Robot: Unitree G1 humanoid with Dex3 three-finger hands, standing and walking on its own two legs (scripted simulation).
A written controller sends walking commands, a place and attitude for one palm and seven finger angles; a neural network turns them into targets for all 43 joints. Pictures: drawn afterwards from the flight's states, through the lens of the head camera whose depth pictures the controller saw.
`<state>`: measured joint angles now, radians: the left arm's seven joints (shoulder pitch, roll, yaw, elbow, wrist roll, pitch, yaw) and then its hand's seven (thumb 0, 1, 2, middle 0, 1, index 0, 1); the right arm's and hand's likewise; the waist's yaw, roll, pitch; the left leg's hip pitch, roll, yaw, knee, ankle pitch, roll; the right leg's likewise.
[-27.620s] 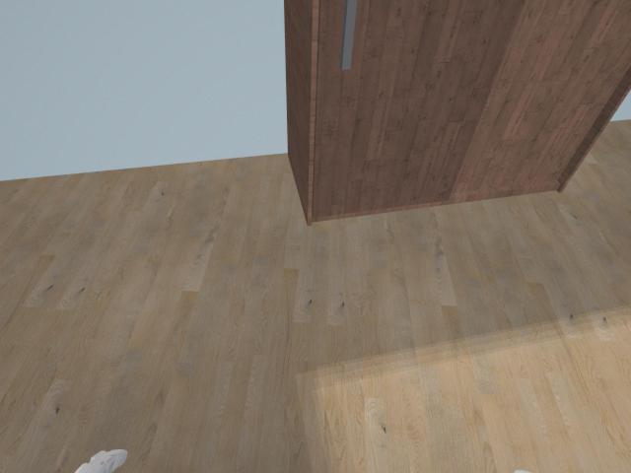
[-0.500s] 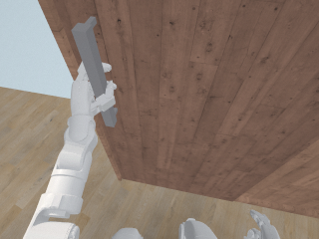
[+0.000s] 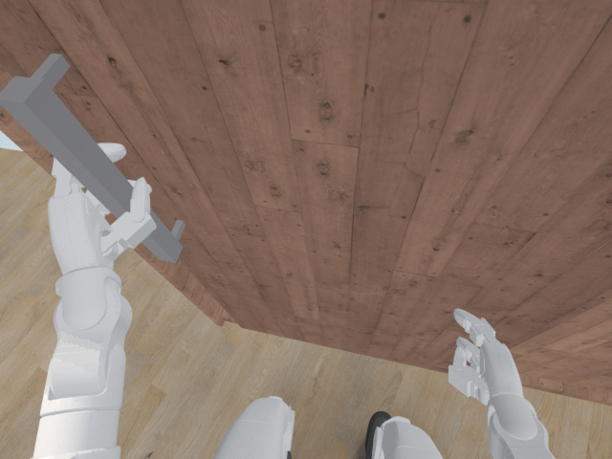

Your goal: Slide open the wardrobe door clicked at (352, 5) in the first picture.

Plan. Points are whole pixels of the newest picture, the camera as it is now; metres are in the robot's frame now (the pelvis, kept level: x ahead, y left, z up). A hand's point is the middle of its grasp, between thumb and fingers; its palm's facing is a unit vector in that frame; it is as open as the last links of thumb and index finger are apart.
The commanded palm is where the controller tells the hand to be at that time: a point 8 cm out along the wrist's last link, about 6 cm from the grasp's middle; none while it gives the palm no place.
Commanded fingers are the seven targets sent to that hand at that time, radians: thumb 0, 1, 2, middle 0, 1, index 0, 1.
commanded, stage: step sideways, sliding the door along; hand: left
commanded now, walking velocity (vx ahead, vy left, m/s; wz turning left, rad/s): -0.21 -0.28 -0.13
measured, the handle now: (127, 182) +0.37 +0.26 +0.12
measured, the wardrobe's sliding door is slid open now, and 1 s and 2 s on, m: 0.07 0.37 0.56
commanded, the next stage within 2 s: none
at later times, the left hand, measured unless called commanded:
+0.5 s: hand (255, 237) +0.31 +0.09 +0.13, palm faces +0.22 -0.97 -0.06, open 6.4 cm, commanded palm +0.27 +0.08 +0.11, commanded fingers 0.00 0.90 0.90 -0.45 -1.40 -0.45 -1.40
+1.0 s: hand (401, 269) +0.29 -0.05 +0.13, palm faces +0.03 -1.00 -0.08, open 6.4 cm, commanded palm +0.27 -0.02 +0.11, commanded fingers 0.00 0.90 0.90 -0.45 -1.40 -0.45 -1.40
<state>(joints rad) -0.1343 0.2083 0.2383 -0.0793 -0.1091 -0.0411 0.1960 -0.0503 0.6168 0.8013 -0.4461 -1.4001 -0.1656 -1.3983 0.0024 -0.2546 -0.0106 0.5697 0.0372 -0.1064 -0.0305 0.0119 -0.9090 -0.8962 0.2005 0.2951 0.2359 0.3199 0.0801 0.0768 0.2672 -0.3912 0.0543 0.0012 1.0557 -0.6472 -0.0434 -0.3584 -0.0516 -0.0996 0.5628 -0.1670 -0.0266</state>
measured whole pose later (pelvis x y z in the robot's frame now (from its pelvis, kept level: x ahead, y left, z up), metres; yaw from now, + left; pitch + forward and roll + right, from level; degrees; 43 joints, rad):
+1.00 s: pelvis -0.06 -0.17 +0.01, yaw -6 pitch -2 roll -4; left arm -0.15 0.21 0.02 -0.07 -0.05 -0.09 0.12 0.03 0.69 0.76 -0.44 -1.40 -0.26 -1.38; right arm 0.14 -0.18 0.00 0.62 0.00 0.00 -0.03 0.01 -0.91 -0.90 0.20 0.29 0.20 0.30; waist 0.04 0.02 0.19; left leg -0.22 0.17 0.16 0.56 -0.29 -0.02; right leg -0.53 0.01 -0.02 1.15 -0.42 0.04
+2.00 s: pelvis -0.09 -0.46 +0.00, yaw -2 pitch -3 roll -2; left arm -0.36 0.24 0.09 0.12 -0.11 -0.01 0.15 0.03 0.67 0.84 -0.38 -1.40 -0.23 -1.36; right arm 0.12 -0.17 0.01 0.55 0.04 -0.06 -0.01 0.01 -0.90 -0.90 0.20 0.30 0.20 0.30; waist 0.15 0.03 0.19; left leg -0.27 0.27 0.08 0.59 -0.25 -0.13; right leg -0.24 -0.03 -0.10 0.54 -0.19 0.04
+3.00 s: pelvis -0.08 -0.55 +0.01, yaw -9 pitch -2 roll +0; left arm -0.20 0.49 0.49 0.54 -0.06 -0.13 0.13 -0.12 0.56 0.79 -0.41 -1.31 -0.27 -1.38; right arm 0.23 -0.33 -0.02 0.72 0.05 -0.06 -0.08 0.01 -0.91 -0.90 0.20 0.30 0.20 0.30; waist -0.01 0.01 0.02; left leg -0.34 0.03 0.04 0.81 -0.44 -0.02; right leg -0.29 0.00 -0.11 0.51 -0.18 -0.07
